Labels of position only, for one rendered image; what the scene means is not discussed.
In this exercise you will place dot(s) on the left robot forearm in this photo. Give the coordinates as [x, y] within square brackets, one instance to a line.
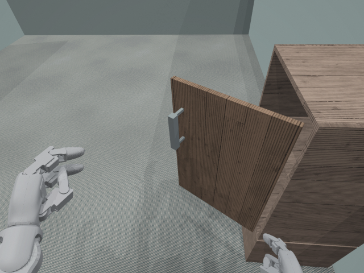
[20, 251]

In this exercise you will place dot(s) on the left robot hand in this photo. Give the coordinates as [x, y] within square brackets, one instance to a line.
[29, 191]

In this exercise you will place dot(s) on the cupboard door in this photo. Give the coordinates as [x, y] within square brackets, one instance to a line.
[233, 152]

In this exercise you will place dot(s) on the right robot hand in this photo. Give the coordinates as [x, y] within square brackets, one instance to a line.
[286, 262]

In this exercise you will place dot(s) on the handle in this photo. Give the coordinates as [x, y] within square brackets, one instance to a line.
[174, 129]

